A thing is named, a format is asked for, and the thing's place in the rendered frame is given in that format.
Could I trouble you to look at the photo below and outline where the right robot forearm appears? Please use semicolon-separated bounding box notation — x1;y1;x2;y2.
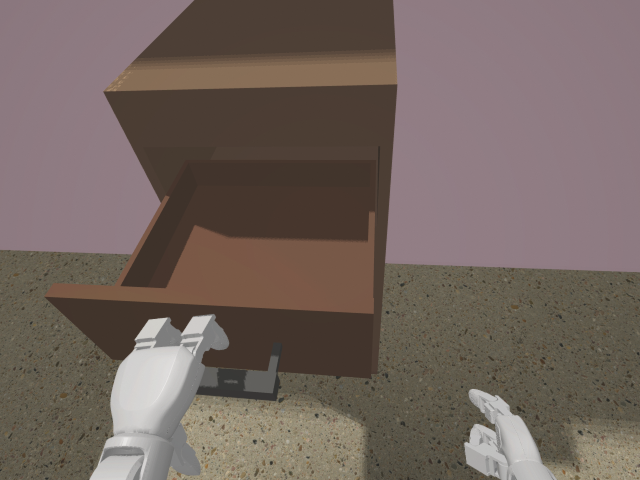
507;460;557;480

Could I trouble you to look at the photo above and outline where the cabinet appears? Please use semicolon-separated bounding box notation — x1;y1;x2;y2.
103;0;397;374

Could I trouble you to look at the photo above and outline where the robot right hand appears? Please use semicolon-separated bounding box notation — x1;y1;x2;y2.
464;389;543;480

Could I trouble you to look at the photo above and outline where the drawer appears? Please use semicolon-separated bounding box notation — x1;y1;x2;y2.
44;160;376;379

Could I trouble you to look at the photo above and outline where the robot left hand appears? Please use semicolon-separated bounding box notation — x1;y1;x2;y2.
110;314;229;475

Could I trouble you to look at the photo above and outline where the handle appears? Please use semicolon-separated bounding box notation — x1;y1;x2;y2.
196;342;283;401

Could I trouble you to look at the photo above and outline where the left robot forearm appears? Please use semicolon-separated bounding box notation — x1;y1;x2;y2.
89;433;174;480

